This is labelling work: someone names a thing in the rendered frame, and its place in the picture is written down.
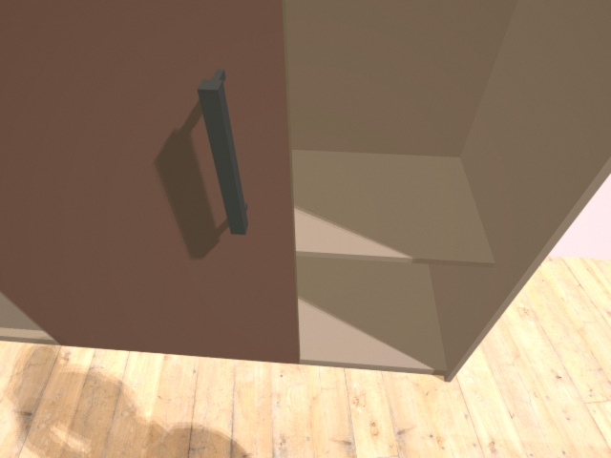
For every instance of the wardrobe door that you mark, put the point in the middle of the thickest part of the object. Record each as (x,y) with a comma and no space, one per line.
(11,316)
(113,231)

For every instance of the handle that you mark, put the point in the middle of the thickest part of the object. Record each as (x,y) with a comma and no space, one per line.
(216,117)

